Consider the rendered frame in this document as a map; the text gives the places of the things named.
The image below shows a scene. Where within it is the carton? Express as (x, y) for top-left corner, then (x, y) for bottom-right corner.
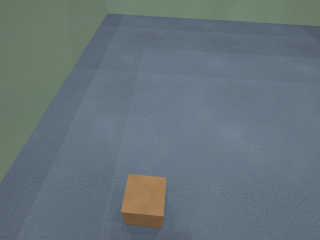
(121, 174), (166, 228)

